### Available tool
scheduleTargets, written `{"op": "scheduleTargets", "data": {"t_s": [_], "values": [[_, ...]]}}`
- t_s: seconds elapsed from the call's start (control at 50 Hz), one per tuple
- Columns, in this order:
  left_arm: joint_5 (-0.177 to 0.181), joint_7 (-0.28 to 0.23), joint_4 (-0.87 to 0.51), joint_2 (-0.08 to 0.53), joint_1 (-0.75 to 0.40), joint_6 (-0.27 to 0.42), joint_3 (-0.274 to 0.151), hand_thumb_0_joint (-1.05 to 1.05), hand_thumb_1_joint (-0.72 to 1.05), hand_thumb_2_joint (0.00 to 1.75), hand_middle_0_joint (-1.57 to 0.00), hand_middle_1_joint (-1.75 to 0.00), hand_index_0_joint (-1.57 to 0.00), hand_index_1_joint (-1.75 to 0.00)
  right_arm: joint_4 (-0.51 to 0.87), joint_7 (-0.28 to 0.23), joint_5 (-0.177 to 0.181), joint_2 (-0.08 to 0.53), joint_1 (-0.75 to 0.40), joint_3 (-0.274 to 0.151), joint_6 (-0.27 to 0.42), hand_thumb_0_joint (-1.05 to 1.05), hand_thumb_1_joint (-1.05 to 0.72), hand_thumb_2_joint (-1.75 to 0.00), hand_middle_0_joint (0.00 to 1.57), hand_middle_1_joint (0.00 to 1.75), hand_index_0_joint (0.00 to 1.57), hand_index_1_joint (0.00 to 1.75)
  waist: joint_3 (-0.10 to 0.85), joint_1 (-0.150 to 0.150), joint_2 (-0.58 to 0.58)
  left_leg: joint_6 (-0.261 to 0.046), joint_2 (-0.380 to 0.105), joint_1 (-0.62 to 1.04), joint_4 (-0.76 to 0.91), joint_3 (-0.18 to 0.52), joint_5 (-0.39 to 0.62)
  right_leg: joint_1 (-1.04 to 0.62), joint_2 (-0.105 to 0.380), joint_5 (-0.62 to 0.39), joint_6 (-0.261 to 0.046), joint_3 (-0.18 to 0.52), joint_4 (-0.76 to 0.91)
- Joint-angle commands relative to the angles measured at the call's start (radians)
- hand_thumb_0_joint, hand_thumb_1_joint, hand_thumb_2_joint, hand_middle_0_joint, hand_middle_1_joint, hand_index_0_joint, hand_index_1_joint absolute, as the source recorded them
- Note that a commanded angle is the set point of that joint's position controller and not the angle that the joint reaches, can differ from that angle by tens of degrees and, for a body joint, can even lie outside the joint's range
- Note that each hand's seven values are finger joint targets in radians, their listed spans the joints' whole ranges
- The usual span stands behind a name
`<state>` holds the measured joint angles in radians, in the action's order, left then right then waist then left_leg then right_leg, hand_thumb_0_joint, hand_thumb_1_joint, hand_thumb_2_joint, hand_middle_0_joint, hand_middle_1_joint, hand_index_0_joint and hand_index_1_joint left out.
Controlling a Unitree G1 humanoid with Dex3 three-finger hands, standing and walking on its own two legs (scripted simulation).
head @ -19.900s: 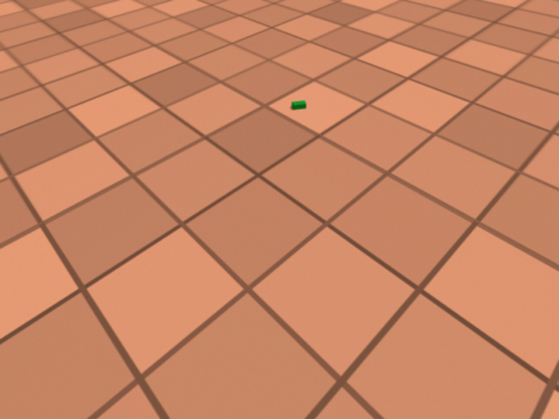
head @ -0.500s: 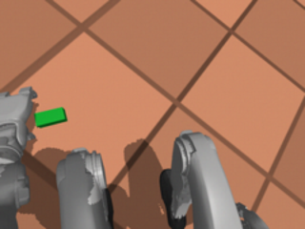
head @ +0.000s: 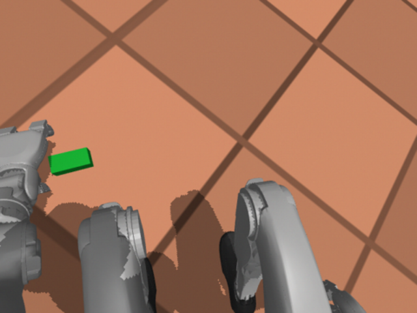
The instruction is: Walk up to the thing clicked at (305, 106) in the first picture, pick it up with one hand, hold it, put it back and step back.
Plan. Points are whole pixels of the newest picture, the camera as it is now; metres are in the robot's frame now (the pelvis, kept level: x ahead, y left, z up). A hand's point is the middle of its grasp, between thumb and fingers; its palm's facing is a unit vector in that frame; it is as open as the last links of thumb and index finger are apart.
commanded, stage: approach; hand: left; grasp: from above
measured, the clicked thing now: (71, 161) +0.46 +0.28 -0.30
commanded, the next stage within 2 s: close in in 0.30 s
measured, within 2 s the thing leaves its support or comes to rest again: neither
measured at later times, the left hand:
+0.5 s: hand (68, 141) +0.47 +0.26 -0.20, palm faces -0.38 -0.10 -0.92, open 13.1 cm
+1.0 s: hand (76, 160) +0.45 +0.26 -0.25, palm faces -0.39 -0.09 -0.91, open 13.7 cm
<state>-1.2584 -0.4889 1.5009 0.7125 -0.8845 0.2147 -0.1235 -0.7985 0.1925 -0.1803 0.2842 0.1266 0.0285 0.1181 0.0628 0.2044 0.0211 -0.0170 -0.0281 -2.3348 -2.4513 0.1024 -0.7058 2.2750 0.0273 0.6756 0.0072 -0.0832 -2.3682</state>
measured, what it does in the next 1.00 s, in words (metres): stands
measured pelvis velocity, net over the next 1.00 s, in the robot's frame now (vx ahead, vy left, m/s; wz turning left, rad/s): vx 0.00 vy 0.01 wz -0.08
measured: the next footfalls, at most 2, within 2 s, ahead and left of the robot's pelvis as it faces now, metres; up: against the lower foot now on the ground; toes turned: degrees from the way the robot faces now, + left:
none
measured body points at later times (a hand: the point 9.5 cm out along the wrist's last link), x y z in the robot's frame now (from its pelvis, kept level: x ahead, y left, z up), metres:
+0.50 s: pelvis +0.00 +0.00 -0.01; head +0.26 +0.04 +0.36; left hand +0.49 +0.26 -0.15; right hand +0.01 -0.27 -0.11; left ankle +0.07 +0.12 -0.28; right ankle +0.10 -0.12 -0.28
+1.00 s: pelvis +0.00 +0.01 -0.02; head +0.26 +0.11 +0.34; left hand +0.46 +0.26 -0.20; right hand +0.07 -0.27 -0.09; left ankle +0.07 +0.12 -0.28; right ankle +0.10 -0.12 -0.28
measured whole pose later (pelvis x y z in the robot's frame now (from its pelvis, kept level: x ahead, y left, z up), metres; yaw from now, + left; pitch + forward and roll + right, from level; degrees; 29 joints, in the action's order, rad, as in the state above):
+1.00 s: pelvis +0.00 +0.01 -0.02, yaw -4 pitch +29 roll -11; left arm -1.37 -0.75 1.74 0.79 -0.99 0.22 -0.11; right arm -0.76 0.29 -0.28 0.31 0.05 0.15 0.22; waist -0.06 0.33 0.10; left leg -0.02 -0.03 -2.36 -2.56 0.17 -0.74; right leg 2.26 0.00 0.68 0.03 -0.14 -2.41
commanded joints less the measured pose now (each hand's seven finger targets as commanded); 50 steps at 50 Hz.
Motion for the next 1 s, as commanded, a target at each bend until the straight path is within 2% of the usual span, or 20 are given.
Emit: {"op": "scheduleTargets", "data": {"t_s": [0.0, 0.06, 0.08, 0.1, 0.2, 0.32, 0.44, 0.48, 0.56, 0.58, 0.62, 0.64, 0.68, 0.7, 0.72, 0.76, 0.82, 0.9, 0.96, 0.98], "values": [[0.023, -0.029, -0.097, 0.150, -0.409, 0.011, 0.039, 0.00, -0.33, 0.83, -0.31, -0.77, -0.29, -0.79, 0.005, -0.012, 0.001, 0.255, 0.218, -0.064, 0.021, 0.00, -0.89, -0.89, 0.20, 0.30, 0.20, 0.30, 0.579, 0.086, -0.230, -0.016, 0.033, 0.457, 0.244, -0.053, 0.140, -0.278, -0.052, -0.168, -0.038, -0.076, 0.263], [0.018, -0.038, 0.014, 0.072, -0.454, 0.009, 0.099, 0.00, -0.33, 0.83, -0.30, -0.78, -0.28, -0.79, -0.010, -0.013, -0.015, 0.248, 0.221, -0.044, 0.035, 0.00, -0.89, -0.89, 0.20, 0.30, 0.20, 0.30, 0.528, 0.140, -0.224, -0.010, 0.032, 0.459, 0.240, -0.041, 0.114, -0.254, -0.053, -0.145, -0.035, -0.092, 0.255], [0.012, -0.041, 0.011, 0.095, -0.487, 0.010, 0.101, 0.00, -0.32, 0.83, -0.30, -0.80, -0.29, -0.81, -0.011, -0.014, -0.018, 0.256, 0.218, -0.036, 0.038, 0.00, -0.89, -0.89, 0.20, 0.30, 0.20, 0.30, 0.526, 0.140, -0.223, -0.011, 0.034, 0.451, 0.240, -0.041, 0.108, -0.259, -0.057, -0.139, -0.035, -0.093, 0.258], [0.000, -0.053, -0.001, 0.167, -0.517, 0.011, 0.073, 0.00, -0.34, 0.84, -0.29, -0.79, -0.28, -0.81, -0.004, -0.017, -0.014, 0.269, 0.221, -0.034, 0.039, 0.00, -0.89, -0.89, 0.20, 0.30, 0.20, 0.30, 0.556, 0.121, -0.254, -0.007, 0.031, 0.470, 0.240, -0.037, 0.123, -0.259, -0.054, -0.151, -0.036, -0.093, 0.246], [-0.060, -0.133, 0.085, 0.260, -0.498, -0.023, 0.006, 0.00, -0.34, 0.84, -0.30, -0.77, -0.28, -0.79, 0.019, -0.001, -0.041, 0.275, 0.220, 0.006, 0.048, 0.00, -0.89, -0.89, 0.20, 0.30, 0.20, 0.30, 0.586, 0.114, -0.351, 0.001, 0.032, 0.500, 0.228, -0.054, 0.180, -0.294, -0.058, -0.216, -0.040, -0.098, 0.209], [-0.030, -0.195, 0.044, 0.338, -0.396, -0.105, -0.082, 0.00, -0.33, 0.82, -0.30, -0.76, -0.28, -0.77, 0.073, 0.036, -0.039, 0.285, 0.192, 0.017, 0.052, 0.00, -0.89, -0.89, 0.20, 0.30, 0.20, 0.30, 0.683, 0.065, -0.394, -0.011, 0.024, 0.497, 0.207, -0.078, 0.265, -0.392, -0.071, -0.317, -0.035, -0.082, 0.202], [0.068, -0.120, 0.013, 0.360, -0.300, -0.153, -0.116, 0.00, -0.39, 0.85, -0.22, -0.81, -0.22, -0.81, 0.081, 0.055, -0.014, 0.273, 0.198, 0.009, 0.041, 0.00, -0.89, -0.89, 0.20, 0.30, 0.20, 0.30, 0.662, 0.037, -0.267, -0.039, 0.018, 0.354, 0.183, -0.076, 0.232, -0.496, -0.078, -0.282, -0.019, -0.047, 0.232], [0.087, -0.069, 0.095, 0.279, -0.286, -0.149, -0.055, 0.00, -0.41, 0.86, -0.20, -0.84, -0.19, -0.84, 0.075, 0.058, -0.013, 0.264, 0.202, 0.012, 0.049, 0.00, -0.89, -0.89, 0.20, 0.30, 0.20, 0.30, 0.564, 0.093, -0.181, -0.046, 0.017, 0.296, 0.170, -0.060, 0.175, -0.443, -0.078, -0.227, -0.017, -0.056, 0.231], [0.110, 0.016, 0.057, 0.291, -0.313, -0.085, -0.067, 0.00, -0.44, 0.89, -0.20, -0.84, -0.18, -0.86, 0.048, 0.041, -0.011, 0.290, 0.245, -0.010, 0.045, 0.00, -0.89, -0.89, 0.20, 0.30, 0.20, 0.30, 0.542, 0.118, -0.160, -0.035, 0.021, 0.287, 0.184, -0.031, 0.134, -0.429, -0.074, -0.169, -0.025, -0.072, 0.233], [0.116, 0.043, 0.008, 0.172, -0.369, -0.056, 0.025, 0.00, -0.44, 0.89, -0.20, -0.86, -0.19, -0.86, 0.066, 0.043, -0.009, 0.267, 0.219, 0.000, 0.051, 0.00, -0.89, -0.89, 0.20, 0.30, 0.20, 0.30, 0.531, 0.141, -0.182, -0.029, 0.020, 0.298, 0.178, -0.026, 0.121, -0.402, -0.077, -0.151, -0.031, -0.069, 0.229], [0.099, 0.054, -0.059, 0.184, -0.472, 0.004, 0.063, 0.00, -0.41, 0.86, -0.21, -0.87, -0.21, -0.87, 0.024, 0.039, -0.014, 0.275, 0.246, 0.007, 0.057, 0.00, -0.89, -0.89, 0.20, 0.30, 0.20, 0.30, 0.508, 0.169, -0.232, -0.018, 0.018, 0.357, 0.176, -0.013, 0.088, -0.349, -0.077, -0.130, -0.034, -0.095, 0.227], [0.087, 0.050, -0.036, 0.225, -0.428, 0.028, 0.041, 0.00, -0.40, 0.85, -0.21, -0.86, -0.21, -0.85, 0.030, 0.034, -0.019, 0.293, 0.258, 0.004, 0.061, 0.00, -0.89, -0.89, 0.20, 0.30, 0.20, 0.30, 0.508, 0.168, -0.238, -0.012, 0.018, 0.410, 0.174, -0.009, 0.112, -0.340, -0.070, -0.154, -0.030, -0.112, 0.229], [0.068, 0.023, -0.095, 0.202, -0.406, 0.080, 0.082, 0.00, -0.41, 0.87, -0.21, -0.84, -0.21, -0.85, 0.032, 0.029, -0.019, 0.279, 0.240, 0.013, 0.062, 0.00, -0.89, -0.89, 0.20, 0.30, 0.20, 0.30, 0.566, 0.132, -0.319, 0.006, 0.016, 0.489, 0.187, -0.002, 0.141, -0.346, -0.069, -0.177, -0.037, -0.124, 0.208], [0.050, 0.001, -0.088, 0.177, -0.431, 0.094, 0.104, 0.00, -0.42, 0.88, -0.21, -0.83, -0.19, -0.85, 0.030, 0.034, -0.031, 0.277, 0.226, 0.023, 0.065, 0.00, -0.89, -0.90, 0.20, 0.30, 0.20, 0.30, 0.550, 0.149, -0.338, 0.012, 0.012, 0.514, 0.189, 0.011, 0.136, -0.315, -0.069, -0.178, -0.037, -0.139, 0.186], [0.022, -0.041, -0.104, 0.283, -0.397, 0.107, 0.027, 0.00, -0.43, 0.89, -0.19, -0.86, -0.18, -0.87, 0.027, 0.031, -0.031, 0.296, 0.215, 0.017, 0.061, 0.00, -0.89, -0.90, 0.20, 0.30, 0.20, 0.30, 0.566, 0.108, -0.390, 0.019, 0.013, 0.546, 0.212, 0.008, 0.143, -0.316, -0.068, -0.180, -0.037, -0.137, 0.178], [-0.019, -0.101, 0.005, 0.241, -0.334, 0.105, 0.024, 0.00, -0.43, 0.91, -0.19, -0.84, -0.17, -0.86, 0.033, 0.036, -0.039, 0.297, 0.192, 0.019, 0.062, 0.00, -0.89, -0.90, 0.20, 0.30, 0.20, 0.30, 0.512, 0.118, -0.401, 0.027, 0.012, 0.539, 0.211, 0.001, 0.164, -0.269, -0.071, -0.200, -0.036, -0.148, 0.147], [-0.093, -0.201, 0.061, 0.275, -0.385, 0.087, -0.007, 0.00, -0.46, 0.93, -0.17, -0.84, -0.14, -0.86, 0.023, 0.054, -0.069, 0.306, 0.165, 0.030, 0.071, 0.00, -0.88, -0.90, 0.20, 0.30, 0.20, 0.30, 0.477, 0.133, -0.443, 0.033, 0.009, 0.555, 0.209, 0.005, 0.201, -0.223, -0.074, -0.238, -0.035, -0.162, 0.130], [-0.114, -0.304, 0.142, 0.258, -0.408, 0.021, 0.013, 0.00, -0.42, 0.91, -0.21, -0.79, -0.18, -0.82, 0.007, 0.094, -0.101, 0.327, 0.136, 0.041, 0.100, 0.00, -0.88, -0.89, 0.20, 0.30, 0.20, 0.30, 0.434, 0.169, -0.424, 0.030, 0.007, 0.538, 0.196, 0.011, 0.224, -0.220, -0.076, -0.266, -0.026, -0.166, 0.130], [-0.086, -0.352, 0.164, 0.294, -0.385, -0.038, -0.025, 0.00, -0.42, 0.89, -0.21, -0.79, -0.18, -0.82, 0.009, 0.114, -0.105, 0.335, 0.126, 0.045, 0.109, 0.00, -0.88, -0.90, 0.20, 0.30, 0.20, 0.30, 0.500, 0.151, -0.432, 0.026, 0.002, 0.545, 0.195, 0.011, 0.256, -0.277, -0.081, -0.298, -0.028, -0.159, 0.135], [-0.074, -0.351, 0.200, 0.267, -0.391, -0.057, -0.001, 0.00, -0.41, 0.88, -0.20, -0.81, -0.18, -0.82, 0.014, 0.126, -0.106, 0.340, 0.123, 0.050, 0.118, 0.00, -0.88, -0.90, 0.20, 0.30, 0.20, 0.30, 0.466, 0.176, -0.423, 0.020, 0.001, 0.508, 0.181, 0.006, 0.238, -0.278, -0.082, -0.292, -0.025, -0.156, 0.135]]}}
